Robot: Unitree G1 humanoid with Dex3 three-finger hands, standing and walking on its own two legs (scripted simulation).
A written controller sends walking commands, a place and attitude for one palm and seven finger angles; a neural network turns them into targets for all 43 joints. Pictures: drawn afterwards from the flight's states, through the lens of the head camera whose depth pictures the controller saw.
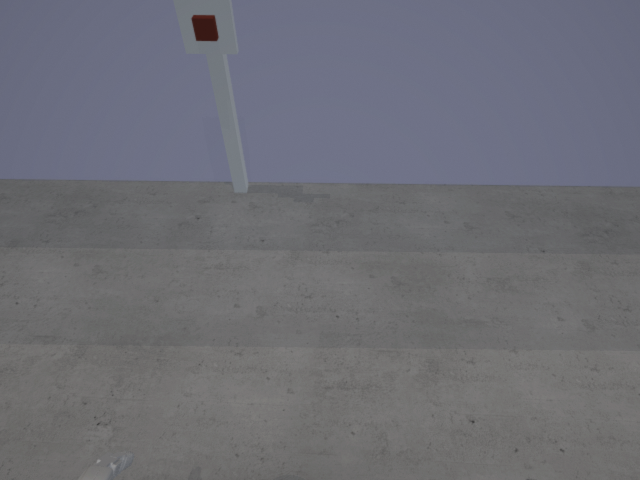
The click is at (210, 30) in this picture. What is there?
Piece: button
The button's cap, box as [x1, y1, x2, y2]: [191, 15, 218, 40]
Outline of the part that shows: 193,15 191,18 196,40 216,40 218,37 214,15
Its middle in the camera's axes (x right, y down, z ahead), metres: -0.39 -0.70 +1.28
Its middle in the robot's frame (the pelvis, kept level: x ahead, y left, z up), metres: +1.42 +0.45 -0.01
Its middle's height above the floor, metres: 0.76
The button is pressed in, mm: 0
